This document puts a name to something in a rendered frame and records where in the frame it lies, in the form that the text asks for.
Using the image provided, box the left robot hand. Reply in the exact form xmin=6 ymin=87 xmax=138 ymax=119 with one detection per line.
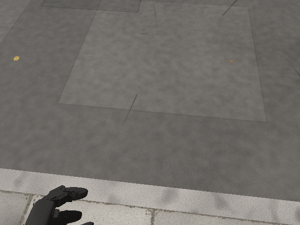
xmin=23 ymin=185 xmax=94 ymax=225

